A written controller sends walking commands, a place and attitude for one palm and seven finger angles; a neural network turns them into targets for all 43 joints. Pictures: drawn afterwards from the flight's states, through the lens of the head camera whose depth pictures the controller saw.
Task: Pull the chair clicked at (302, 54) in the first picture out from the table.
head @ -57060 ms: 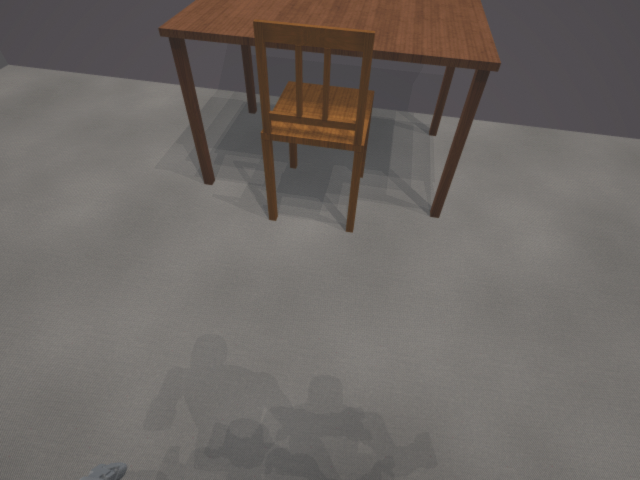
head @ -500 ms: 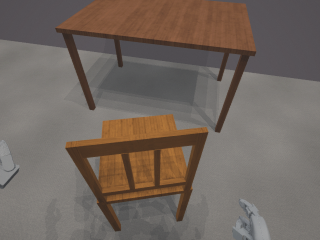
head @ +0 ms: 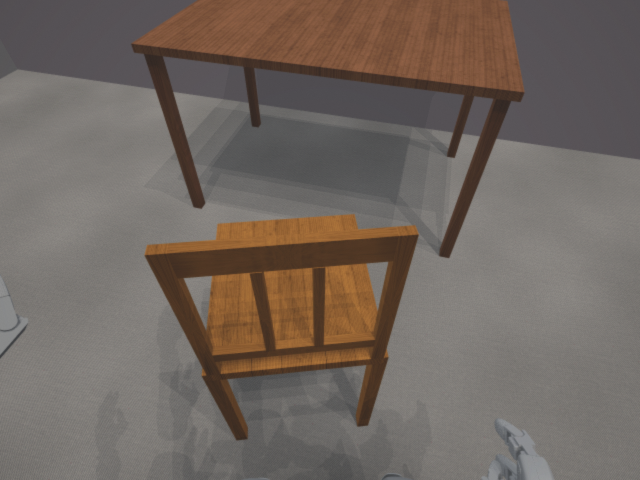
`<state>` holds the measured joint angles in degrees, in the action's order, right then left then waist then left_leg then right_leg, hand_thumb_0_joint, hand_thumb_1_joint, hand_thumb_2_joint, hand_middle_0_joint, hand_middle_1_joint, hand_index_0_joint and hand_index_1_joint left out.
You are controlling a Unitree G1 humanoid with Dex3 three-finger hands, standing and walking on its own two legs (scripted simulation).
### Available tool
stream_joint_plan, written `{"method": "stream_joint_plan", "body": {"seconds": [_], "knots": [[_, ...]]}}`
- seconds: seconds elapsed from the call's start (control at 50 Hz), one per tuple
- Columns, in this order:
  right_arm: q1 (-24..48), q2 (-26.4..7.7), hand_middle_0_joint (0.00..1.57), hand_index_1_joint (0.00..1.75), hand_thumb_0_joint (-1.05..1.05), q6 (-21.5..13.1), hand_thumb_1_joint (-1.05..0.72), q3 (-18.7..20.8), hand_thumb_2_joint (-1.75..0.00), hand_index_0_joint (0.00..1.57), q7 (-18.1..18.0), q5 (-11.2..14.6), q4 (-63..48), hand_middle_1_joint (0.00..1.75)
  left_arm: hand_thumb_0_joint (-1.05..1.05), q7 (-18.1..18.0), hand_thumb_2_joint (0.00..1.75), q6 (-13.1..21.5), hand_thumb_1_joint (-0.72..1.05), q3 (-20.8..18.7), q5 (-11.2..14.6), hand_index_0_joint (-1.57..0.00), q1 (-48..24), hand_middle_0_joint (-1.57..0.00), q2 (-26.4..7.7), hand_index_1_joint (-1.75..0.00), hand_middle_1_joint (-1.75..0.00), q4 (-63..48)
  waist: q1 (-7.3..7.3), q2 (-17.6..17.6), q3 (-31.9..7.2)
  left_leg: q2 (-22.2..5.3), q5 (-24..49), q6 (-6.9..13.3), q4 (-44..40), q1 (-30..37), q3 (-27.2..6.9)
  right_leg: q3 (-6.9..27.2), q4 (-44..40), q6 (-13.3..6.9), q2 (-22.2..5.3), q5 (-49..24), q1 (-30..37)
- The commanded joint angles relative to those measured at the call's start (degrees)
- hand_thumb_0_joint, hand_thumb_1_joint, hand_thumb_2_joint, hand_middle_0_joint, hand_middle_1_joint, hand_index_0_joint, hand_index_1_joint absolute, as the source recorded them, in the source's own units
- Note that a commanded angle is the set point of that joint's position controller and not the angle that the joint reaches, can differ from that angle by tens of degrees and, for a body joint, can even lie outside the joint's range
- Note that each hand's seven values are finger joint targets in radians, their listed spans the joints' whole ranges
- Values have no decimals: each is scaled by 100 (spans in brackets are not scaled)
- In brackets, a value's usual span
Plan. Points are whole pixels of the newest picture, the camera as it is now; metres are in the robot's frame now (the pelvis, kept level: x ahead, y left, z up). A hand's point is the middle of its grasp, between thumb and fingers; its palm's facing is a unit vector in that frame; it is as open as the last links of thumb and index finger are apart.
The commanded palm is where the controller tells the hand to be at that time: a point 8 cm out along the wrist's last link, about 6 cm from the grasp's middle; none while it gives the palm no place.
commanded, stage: step back with the hand held close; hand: left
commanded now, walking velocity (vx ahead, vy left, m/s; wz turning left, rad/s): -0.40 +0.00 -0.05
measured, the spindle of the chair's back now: (264, 311) +0.39 +0.12 -0.09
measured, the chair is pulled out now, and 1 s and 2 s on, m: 0.63 0.63 0.63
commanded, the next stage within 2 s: stop stepping back and stand still in 0.66 s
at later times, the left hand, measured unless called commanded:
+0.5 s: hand (20, 377) +0.15 +0.24 +0.20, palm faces +0.41 -0.79 -0.46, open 7.4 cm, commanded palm +0.09 +0.29 +0.20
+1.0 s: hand out of the picture +0.04 +0.18 +0.20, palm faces +0.32 -0.77 -0.55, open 7.4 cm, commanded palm -0.01 +0.23 +0.20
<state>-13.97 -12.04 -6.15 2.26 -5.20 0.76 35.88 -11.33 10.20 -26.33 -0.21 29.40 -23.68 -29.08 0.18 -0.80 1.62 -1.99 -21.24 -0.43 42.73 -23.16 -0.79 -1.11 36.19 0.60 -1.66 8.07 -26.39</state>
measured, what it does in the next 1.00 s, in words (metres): walks backwards: right foot, then left foot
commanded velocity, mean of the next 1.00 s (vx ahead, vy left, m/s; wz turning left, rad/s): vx -0.22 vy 0.03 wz -0.05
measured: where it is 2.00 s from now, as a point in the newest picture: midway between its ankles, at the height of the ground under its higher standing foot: outside the picture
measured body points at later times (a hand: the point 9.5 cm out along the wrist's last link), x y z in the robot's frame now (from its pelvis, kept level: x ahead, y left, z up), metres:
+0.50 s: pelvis -0.05 -0.01 +0.02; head -0.02 +0.00 +0.47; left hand +0.13 +0.28 +0.22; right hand +0.13 -0.24 -0.07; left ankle -0.03 +0.12 -0.68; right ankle -0.03 -0.13 -0.71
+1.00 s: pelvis -0.18 -0.05 +0.02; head -0.18 -0.06 +0.47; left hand +0.01 +0.22 +0.23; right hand -0.08 -0.31 -0.09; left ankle -0.13 +0.09 -0.67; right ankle -0.18 -0.17 -0.71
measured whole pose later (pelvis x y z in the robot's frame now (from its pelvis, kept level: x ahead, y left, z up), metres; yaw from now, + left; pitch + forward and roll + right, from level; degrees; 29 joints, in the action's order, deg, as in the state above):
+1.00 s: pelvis -0.18 -0.05 +0.02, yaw -7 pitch -2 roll +1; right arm -14.0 -12.0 -5.1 1.4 -2.6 1.0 38.7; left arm -8.2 11.7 -25.1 2.0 33.9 -25.4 -28.7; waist 0.5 -1.4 1.4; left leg -3.0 -22.1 -1.3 53.0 -27.2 0.5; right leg -2.2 33.4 -0.5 -1.7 16.6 -15.6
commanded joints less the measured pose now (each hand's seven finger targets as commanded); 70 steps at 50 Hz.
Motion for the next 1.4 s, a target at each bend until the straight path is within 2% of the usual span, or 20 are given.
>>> {"method": "stream_joint_plan", "body": {"seconds": [0.0,0.08,0.16,0.32,0.38,0.42,0.48,0.52,0.6,0.62,0.72,0.78,0.86,0.92,1.0,1.08,1.18,1.22,1.32,1.38], "knots": [[685,-684,20,30,0,-326,-90,180,-90,20,70,-102,-781,30,0,-145,90,323,90,-508,59,-20,-488,-20,-1161,-30,-30,-1213,-7,973,-216,147,-1073,114,-27,-67,64,1727,-2452,-519,-1129,3077,-300],[693,-660,20,30,0,-169,-90,126,-90,20,64,-97,-682,30,0,-152,90,364,90,-634,106,-20,-362,-20,-1230,-30,-30,-1408,67,619,-774,41,-688,204,-1131,424,-153,869,-1920,-210,-735,2273,107],[913,-721,20,30,0,-316,-90,208,-90,20,3,-58,-887,30,0,-153,90,484,90,-832,52,-20,-135,-20,-1101,-30,-30,-1819,-14,-1554,-772,-1470,-1156,748,-2768,-1823,-1379,-1,1191,108,276,931,1958],[765,-734,20,30,0,-677,-90,238,-90,20,160,-179,-413,30,0,124,90,745,90,-857,162,-20,-100,-20,-1186,-30,-30,-1364,-126,-997,-566,-1290,1806,527,-1256,-25,-686,180,-903,-44,32,243,1067],[749,-737,20,30,0,-723,-90,374,-90,20,165,-42,-591,30,0,170,90,791,90,-348,214,-20,-650,-20,-1149,-30,-30,-1529,11,1442,-1278,191,683,-156,581,305,372,2054,-1608,-588,-1367,-2946,1059],[1021,-640,20,30,0,-624,-90,350,-90,20,194,-74,-576,30,0,87,90,686,90,-556,215,-20,-215,-20,-1291,-30,-30,-1322,-170,1050,-1104,217,-788,-99,1605,-254,-140,2173,-1765,-1212,-1953,-2579,1178],[1210,-327,20,30,0,-319,-90,59,-90,20,69,-135,-631,30,0,53,90,625,90,-816,129,-20,211,-20,-1230,-30,-30,-1122,-28,854,-942,56,-385,-78,-355,-79,-87,1070,-1107,-734,-1218,-3042,1523],[1264,-398,20,30,0,-207,-90,87,-90,20,-9,-116,-631,30,0,49,90,682,90,-939,177,-20,351,-20,-1323,-30,-30,-1179,46,450,-1056,60,1238,-49,-2292,488,229,652,-340,-378,-694,-3177,1759],[769,-587,20,30,0,-380,-90,407,-90,20,165,-63,-672,30,0,226,90,851,90,-743,288,-20,632,-20,-1062,-30,-30,-1353,-41,-777,-1387,-1921,5794,789,-1941,2195,-514,404,2045,-71,215,1973,-111],[906,-556,20,30,0,-500,-90,366,-90,20,149,-182,-721,30,0,235,90,853,90,-923,386,-20,817,-20,-1224,-30,-30,-1474,-94,-1628,-1560,-2142,5600,1026,-1903,1696,-859,568,2529,7,76,2350,-132],[796,-718,20,30,0,-677,-90,356,-90,20,264,-76,-589,30,0,175,90,822,90,-703,327,-20,84,-20,-1242,-30,-30,-2362,-43,-1296,-1062,-1682,4968,685,-1804,1661,-286,160,1259,-61,20,1559,255],[637,-716,20,30,0,-613,-90,288,-90,20,308,-7,-749,30,0,189,90,590,90,-709,411,-20,652,-20,-1071,-30,-30,-1754,-3,-1665,-939,-1490,2187,568,-2023,979,-251,-30,327,43,9,1713,824],[500,-656,20,30,0,-412,-90,176,-90,20,249,52,-777,30,0,127,90,496,90,-838,303,-20,460,-20,-1230,-30,-30,-1002,47,-410,-573,-480,-1167,74,-1075,-106,363,-134,-1610,-18,-155,851,1817],[421,-755,20,30,0,-252,-90,294,-90,20,208,119,-838,30,0,102,90,358,90,-834,297,-20,65,-20,-1499,-30,-30,-915,40,1965,-363,213,-577,-90,1857,102,158,2441,-2979,-850,-1762,3447,-73],[684,-616,20,30,0,-111,-90,89,-90,20,175,16,-687,30,0,154,90,356,90,-564,207,-20,88,-20,-1172,-30,-30,-251,198,1001,-209,-31,-28,90,875,286,157,871,-2336,-636,-1348,2551,68],[614,-678,20,30,0,-350,-90,172,-90,20,101,-19,-674,30,0,90,90,515,90,-338,83,-20,-293,-20,-1070,-30,-30,-522,76,990,-73,92,-381,303,-1438,826,387,896,-2308,-522,-1220,2576,697],[433,-798,20,30,0,-562,-90,290,-90,20,187,51,-830,30,0,80,90,659,90,-661,36,-20,356,-20,-1328,-30,-30,-1464,-54,-1287,-532,-855,1356,701,-2653,1512,-730,-125,164,-112,-98,871,1019],[504,-610,20,30,0,-549,-90,223,-90,20,191,3,-727,30,0,141,90,613,90,-820,-7,-20,334,-20,-1545,-30,-30,-1347,-24,-2141,-309,-1068,-116,869,-3001,574,-1005,-312,799,-44,-100,1850,931],[289,-714,20,30,0,-527,-90,262,-90,20,244,79,-536,30,0,150,90,709,90,-708,95,-20,264,-20,-1253,-30,-30,-587,41,495,-252,-228,390,386,-716,-127,16,689,-1770,-384,-686,-104,2414],[235,-785,20,30,0,-311,-90,386,-90,20,265,110,-644,30,0,161,90,562,90,-428,190,-20,43,-20,-978,-30,-30,-155,83,1563,-45,69,-536,173,129,81,166,2330,-2736,-1006,-1758,2277,1244]]}}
